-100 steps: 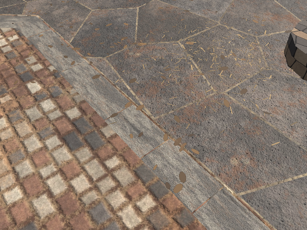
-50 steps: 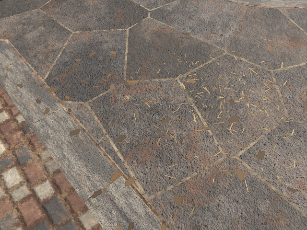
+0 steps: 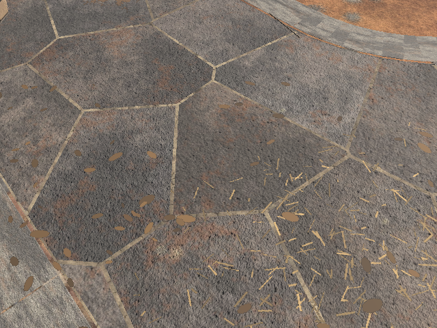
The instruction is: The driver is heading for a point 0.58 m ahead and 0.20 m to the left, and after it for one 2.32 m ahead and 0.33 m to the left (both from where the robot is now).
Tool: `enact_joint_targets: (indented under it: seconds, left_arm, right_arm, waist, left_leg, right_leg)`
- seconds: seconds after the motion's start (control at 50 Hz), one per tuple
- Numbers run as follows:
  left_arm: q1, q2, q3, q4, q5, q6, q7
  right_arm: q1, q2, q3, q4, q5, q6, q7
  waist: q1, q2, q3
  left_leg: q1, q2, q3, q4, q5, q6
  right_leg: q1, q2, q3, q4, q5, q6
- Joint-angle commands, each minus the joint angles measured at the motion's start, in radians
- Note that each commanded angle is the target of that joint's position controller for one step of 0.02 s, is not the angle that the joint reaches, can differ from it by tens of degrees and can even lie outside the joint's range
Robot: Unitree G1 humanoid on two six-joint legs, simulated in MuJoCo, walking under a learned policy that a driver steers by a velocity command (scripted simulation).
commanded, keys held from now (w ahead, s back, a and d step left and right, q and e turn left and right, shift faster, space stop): w+q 0.74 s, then w+e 0.26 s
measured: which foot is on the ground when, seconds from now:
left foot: up 0.00-0.44, down 0.46-1.00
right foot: down 0.00-0.46, up 0.48-0.98, down 1.00-1.00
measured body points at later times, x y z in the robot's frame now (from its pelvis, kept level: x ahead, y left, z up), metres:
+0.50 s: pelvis +0.26 +0.05 -0.02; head +0.30 +0.06 +0.43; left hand +0.17 +0.28 -0.16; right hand +0.48 -0.15 -0.13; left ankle +0.33 +0.11 -0.73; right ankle +0.09 -0.08 -0.66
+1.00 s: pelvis +0.54 +0.11 -0.01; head +0.57 +0.13 +0.44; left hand +0.63 +0.40 -0.11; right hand +0.61 -0.15 -0.14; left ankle +0.33 +0.10 -0.73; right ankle +0.69 +0.09 -0.73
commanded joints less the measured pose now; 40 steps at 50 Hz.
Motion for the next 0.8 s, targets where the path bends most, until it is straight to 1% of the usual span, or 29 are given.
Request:
enact_joint_targets:
  seconds: [0.02,0.04,0.06,0.1,0.14,0.18,0.24,0.28,0.32,0.34,0.36,0.38,0.4,0.42,0.44,0.46,0.48,0.5,0.52,0.54,0.56,0.58,0.6,0.62,0.66,0.68,0.74,0.76,0.8]
  left_arm:
    - [0.112,0.055,0.011,0.011,-0.013,-0.015,0.009]
    - [0.128,0.047,0.007,0.021,-0.012,-0.024,0.013]
    - [0.157,0.054,0.008,0.031,-0.013,-0.034,0.015]
    - [0.189,0.083,0.015,0.041,-0.016,-0.046,0.017]
    - [0.222,0.087,0.015,0.047,-0.013,-0.049,0.019]
    - [0.25,0.081,0.011,0.054,-0.013,-0.049,0.021]
    - [0.279,0.086,0.008,0.061,-0.014,-0.048,0.028]
    - [0.318,0.098,0.009,0.073,-0.014,-0.045,0.035]
    - [0.351,0.108,0.011,0.086,-0.011,-0.037,0.042]
    - [0.354,0.114,0.012,0.089,-0.009,-0.032,0.046]
    - [0.346,0.124,0.015,0.088,-0.007,-0.027,0.049]
    - [0.337,0.139,0.019,0.085,-0.006,-0.022,0.053]
    - [0.324,0.155,0.024,0.081,-0.003,-0.015,0.055]
    - [0.313,0.171,0.029,0.073,-0.001,-0.005,0.054]
    - [0.301,0.182,0.033,0.062,-0.004,0.004,0.047]
    - [0.277,0.173,0.03,0.031,-0.011,0.004,0.04]
    - [0.288,0.073,0.016,-0.051,-0.026,-0.006,0.017]
    - [0.17,0.145,0.024,-0.086,-0.017,-0.021,0.01]
    - [0.117,0.124,0.016,-0.108,-0.026,-0.035,0.005]
    - [0.14,0.125,0.015,-0.096,-0.028,-0.043,0.008]
    - [0.138,0.123,0.017,-0.098,-0.011,-0.031,0.01]
    - [0.168,0.115,0.015,-0.09,0.009,-0.009,0.01]
    - [0.18,0.11,0.015,-0.092,0.019,0.011,0.006]
    - [0.175,0.104,0.013,-0.099,0.022,0.026,0.002]
    - [0.119,0.099,0.01,-0.127,0.021,0.041,-0.004]
    - [0.073,0.102,0.009,-0.146,0.019,0.044,-0.005]
    - [-0.052,0.112,0.007,-0.194,0.014,0.047,-0.007]
    - [-0.067,0.108,0.004,-0.199,0.013,0.047,-0.01]
    - [-0.106,0.098,-0.005,-0.209,0.01,0.042,-0.017]
  right_arm:
    - [0.018,-0.067,-0.021,-0.055,-0.021,0.008,0.01]
    - [0.037,-0.049,-0.02,-0.047,-0.028,0.023,0.017]
    - [0.032,-0.042,-0.022,-0.051,-0.029,0.033,0.023]
    - [-0.026,-0.04,-0.025,-0.077,-0.027,0.047,0.03]
    - [-0.102,-0.043,-0.025,-0.106,-0.025,0.054,0.035]
    - [-0.178,-0.044,-0.023,-0.136,-0.022,0.053,0.041]
    - [-0.283,-0.028,-0.011,-0.176,-0.021,0.048,0.049]
    - [-0.348,-0.024,-0.003,-0.205,-0.024,0.048,0.053]
    - [-0.387,-0.031,-0.002,-0.228,-0.027,0.046,0.056]
    - [-0.389,-0.037,-0.004,-0.235,-0.029,0.045,0.056]
    - [-0.374,-0.045,-0.008,-0.235,-0.029,0.046,0.055]
    - [-0.346,-0.056,-0.014,-0.23,-0.03,0.047,0.053]
    - [-0.295,-0.071,-0.021,-0.219,-0.032,0.048,0.049]
    - [-0.214,-0.09,-0.032,-0.197,-0.032,0.046,0.046]
    - [-0.099,-0.118,-0.048,-0.164,-0.037,0.037,0.039]
    - [0.035,-0.196,-0.077,-0.133,-0.052,0.032,0.027]
    - [-0.01,-0.303,-0.105,-0.161,-0.036,0.042,0.02]
    - [0.012,-0.305,-0.101,-0.167,-0.019,0.057,0.016]
    - [-0.044,-0.262,-0.089,-0.162,-0.014,0.057,0.006]
    - [-0.085,-0.202,-0.074,-0.159,-0.009,0.051,0.005]
    - [-0.121,-0.173,-0.064,-0.162,-0.005,0.041,0.0]
    - [-0.146,-0.156,-0.056,-0.17,0.0,0.03,-0.003]
    - [-0.14,-0.156,-0.052,-0.172,0.004,0.019,-0.002]
    - [-0.122,-0.169,-0.053,-0.168,0.008,0.009,0.0]
    - [-0.084,-0.202,-0.06,-0.165,0.007,0.001,0.003]
    - [-0.063,-0.207,-0.061,-0.164,0.006,0.001,0.005]
    - [0.005,-0.208,-0.061,-0.164,0.005,0.006,0.007]
    - [0.02,-0.205,-0.058,-0.161,0.005,0.006,0.006]
    - [0.057,-0.185,-0.049,-0.149,0.003,0.001,0.003]
  waist:
    - [0.024,-0.077,-0.008]
    - [0.011,-0.09,-0.01]
    - [0.007,-0.083,-0.012]
    - [0.0,-0.076,0.002]
    - [0.011,-0.076,0.017]
    - [0.023,-0.079,0.032]
    - [0.044,-0.08,0.045]
    - [0.064,-0.081,0.052]
    - [0.073,-0.08,0.055]
    - [0.066,-0.085,0.05]
    - [0.052,-0.097,0.035]
    - [0.034,-0.115,0.011]
    - [0.008,-0.13,-0.02]
    - [-0.025,-0.132,-0.068]
    - [-0.077,-0.111,-0.132]
    - [-0.144,-0.023,-0.213]
    - [-0.062,0.253,-0.285]
    - [-0.097,0.054,-0.286]
    - [-0.066,0.007,-0.164]
    - [-0.014,-0.067,-0.076]
    - [0.024,-0.081,-0.046]
    - [0.052,-0.069,-0.048]
    - [0.062,-0.052,-0.058]
    - [0.067,-0.043,-0.058]
    - [0.058,-0.022,-0.045]
    - [0.043,-0.009,-0.034]
    - [-0.005,0.02,-0.019]
    - [-0.012,0.028,-0.025]
    - [-0.036,0.038,-0.025]
  left_leg:
    - [-0.266,0.099,-0.061,0.067,0.092,0.005]
    - [-0.237,0.102,-0.056,0.057,0.108,-0.002]
    - [-0.24,0.1,-0.049,0.056,0.125,-0.007]
    - [-0.31,0.111,-0.04,0.032,0.184,-0.016]
    - [-0.385,0.119,-0.029,-0.015,0.254,-0.025]
    - [-0.424,0.116,-0.01,-0.102,0.322,-0.032]
    - [-0.402,0.096,0.046,-0.288,0.393,-0.034]
    - [-0.391,0.084,0.089,-0.377,0.398,-0.02]
    - [-0.385,0.066,0.121,-0.435,0.359,0.003]
    - [-0.367,0.051,0.133,-0.456,0.325,0.019]
    - [-0.33,0.026,0.149,-0.469,0.282,0.038]
    - [-0.284,-0.003,0.166,-0.471,0.229,0.06]
    - [-0.225,-0.036,0.18,-0.472,0.17,0.085]
    - [-0.14,-0.068,0.182,-0.495,0.126,0.11]
    - [0.019,-0.093,0.163,-0.571,0.136,0.139]
    - [0.249,0.026,-0.026,-0.653,0.078,0.195]
    - [0.559,0.324,-0.607,-0.749,0.108,0.361]
    - [0.544,0.344,-0.694,-0.833,0.151,0.375]
    - [0.443,0.334,-0.554,-0.844,0.194,0.338]
    - [0.297,0.293,-0.46,-0.865,0.309,0.285]
    - [0.213,0.234,-0.381,-0.871,0.397,0.246]
    - [0.155,0.193,-0.32,-0.88,0.462,0.229]
    - [0.13,0.172,-0.294,-0.882,0.51,0.223]
    - [0.115,0.154,-0.274,-0.885,0.553,0.222]
    - [0.097,0.128,-0.255,-0.899,0.563,0.21]
    - [0.101,0.12,-0.256,-0.906,0.556,0.199]
    - [0.157,0.107,-0.276,-0.901,0.549,0.163]
    - [0.193,0.106,-0.261,-0.9,0.567,0.151]
    - [0.247,0.107,-0.229,-0.9,0.626,0.124]
  right_leg:
    - [0.182,-0.295,0.311,-0.366,-0.035,-0.07]
    - [0.156,-0.279,0.258,-0.376,0.008,-0.056]
    - [0.155,-0.275,0.226,-0.382,0.063,-0.055]
    - [0.176,-0.268,0.155,-0.394,0.137,-0.05]
    - [0.206,-0.259,0.098,-0.4,0.188,-0.042]
    - [0.23,-0.244,0.047,-0.4,0.243,-0.034]
    - [0.267,-0.234,-0.023,-0.384,0.344,-0.021]
    - [0.324,-0.253,-0.052,-0.374,0.407,-0.02]
    - [0.399,-0.273,-0.077,-0.339,0.496,-0.02]
    - [0.431,-0.282,-0.093,-0.307,0.584,-0.018]
    - [0.455,-0.288,-0.11,-0.258,0.721,-0.015]
    - [0.477,-0.294,-0.124,-0.193,0.863,-0.013]
    - [0.491,-0.298,-0.134,-0.102,0.977,-0.015]
    - [0.487,-0.302,-0.136,0.037,1.01,-0.018]
    - [0.423,-0.295,-0.143,0.236,0.915,-0.007]
    - [0.221,-0.262,-0.149,0.536,0.617,0.025]
    - [-0.264,-0.011,-0.091,0.946,-0.328,0.095]
    - [-0.396,-0.015,0.137,0.998,-0.305,0.086]
    - [-0.441,-0.078,0.167,0.941,-0.214,0.077]
    - [-0.384,-0.117,0.162,0.822,-0.158,0.076]
    - [-0.325,-0.14,0.17,0.742,-0.148,0.086]
    - [-0.259,-0.146,0.168,0.701,-0.14,0.1]
    - [-0.229,-0.146,0.166,0.665,-0.141,0.113]
    - [-0.227,-0.145,0.154,0.633,-0.138,0.125]
    - [-0.256,-0.143,0.136,0.555,-0.08,0.145]
    - [-0.284,-0.144,0.13,0.511,-0.04,0.152]
    - [-0.352,-0.131,0.129,0.379,0.067,0.159]
    - [-0.362,-0.127,0.124,0.333,0.103,0.154]
    - [-0.354,-0.12,0.106,0.249,0.164,0.136]
Keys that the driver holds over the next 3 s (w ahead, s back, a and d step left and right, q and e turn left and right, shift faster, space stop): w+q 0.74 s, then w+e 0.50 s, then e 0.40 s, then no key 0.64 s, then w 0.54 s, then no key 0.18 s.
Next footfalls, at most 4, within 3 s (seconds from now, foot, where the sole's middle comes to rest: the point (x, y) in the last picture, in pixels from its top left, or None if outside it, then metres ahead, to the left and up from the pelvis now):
0.46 left None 0.37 0.12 -0.77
1.00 right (194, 249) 0.73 0.11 -0.77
1.52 left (134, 203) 0.92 0.33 -0.77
1.94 right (191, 219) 0.84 0.12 -0.77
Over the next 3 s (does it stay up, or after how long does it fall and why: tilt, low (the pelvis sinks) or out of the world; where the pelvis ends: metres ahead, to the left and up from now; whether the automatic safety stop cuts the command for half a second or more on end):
stays up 1.01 0.24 -0.01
